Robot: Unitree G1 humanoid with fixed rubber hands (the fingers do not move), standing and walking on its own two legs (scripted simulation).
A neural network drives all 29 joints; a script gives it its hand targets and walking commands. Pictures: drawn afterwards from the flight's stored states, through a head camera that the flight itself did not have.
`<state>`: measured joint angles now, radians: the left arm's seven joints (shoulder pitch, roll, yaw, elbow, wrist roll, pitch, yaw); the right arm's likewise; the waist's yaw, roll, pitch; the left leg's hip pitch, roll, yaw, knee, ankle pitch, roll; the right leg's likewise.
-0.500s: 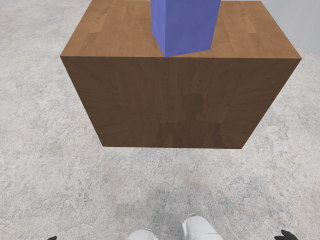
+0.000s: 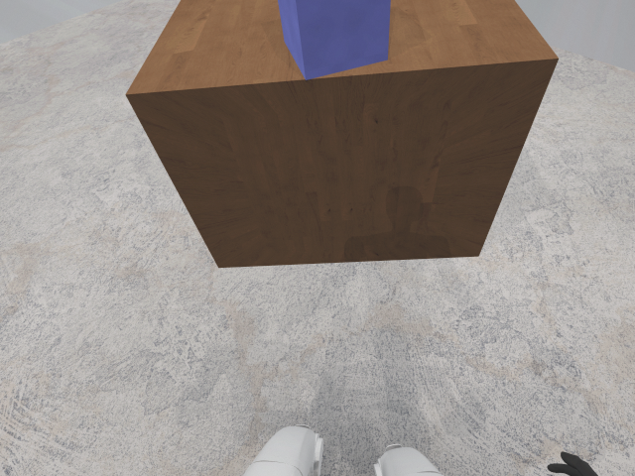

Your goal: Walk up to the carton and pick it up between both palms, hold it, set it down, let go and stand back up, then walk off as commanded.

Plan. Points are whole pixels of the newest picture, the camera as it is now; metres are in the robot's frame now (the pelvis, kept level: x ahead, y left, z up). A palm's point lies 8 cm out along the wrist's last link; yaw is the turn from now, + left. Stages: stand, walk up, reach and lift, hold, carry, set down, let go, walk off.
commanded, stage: walk off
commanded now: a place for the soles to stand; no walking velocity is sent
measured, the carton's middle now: out of the picture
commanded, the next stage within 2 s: stand in 1.38 s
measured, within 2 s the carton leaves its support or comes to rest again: neither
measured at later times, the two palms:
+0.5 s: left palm out of the picture -0.01 +0.31 -0.07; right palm out of the picture +0.03 -0.32 -0.09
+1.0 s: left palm out of the picture +0.01 +0.31 -0.07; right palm out of the picture +0.02 -0.30 -0.09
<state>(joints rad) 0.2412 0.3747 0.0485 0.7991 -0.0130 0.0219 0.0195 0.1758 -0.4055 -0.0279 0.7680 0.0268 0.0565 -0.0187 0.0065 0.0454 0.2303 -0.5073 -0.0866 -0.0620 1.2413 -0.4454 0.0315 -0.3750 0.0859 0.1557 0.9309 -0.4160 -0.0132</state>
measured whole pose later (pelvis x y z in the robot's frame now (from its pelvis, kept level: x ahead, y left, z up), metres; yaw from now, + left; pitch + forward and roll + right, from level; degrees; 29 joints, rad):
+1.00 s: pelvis -0.07 +0.01 +0.02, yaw +0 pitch -4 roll +1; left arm 0.23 0.35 0.05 0.87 -0.01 -0.04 0.00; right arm 0.18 -0.40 -0.03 0.89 0.03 -0.01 0.01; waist 0.00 0.02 0.09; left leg -0.30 -0.06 -0.06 0.75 -0.37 0.01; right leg -0.37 0.06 0.16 0.78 -0.34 -0.01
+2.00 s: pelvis -0.07 +0.00 +0.03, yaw +0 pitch -3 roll +2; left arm 0.18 0.35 0.00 0.95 -0.01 -0.03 0.00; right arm 0.18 -0.40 -0.03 0.91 0.03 -0.01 0.01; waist 0.00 0.00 0.04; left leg -0.27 -0.06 -0.06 0.61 -0.30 0.01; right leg -0.34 0.05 0.17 0.67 -0.27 -0.01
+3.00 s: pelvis -0.07 +0.00 +0.04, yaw +0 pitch -3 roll +2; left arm 0.17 0.35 -0.01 1.00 -0.01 -0.03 0.00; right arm 0.18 -0.38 -0.03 0.93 0.03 -0.01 0.01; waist 0.00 -0.01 0.04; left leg -0.22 -0.06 -0.06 0.54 -0.27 0.00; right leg -0.31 0.04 0.17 0.61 -0.25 0.00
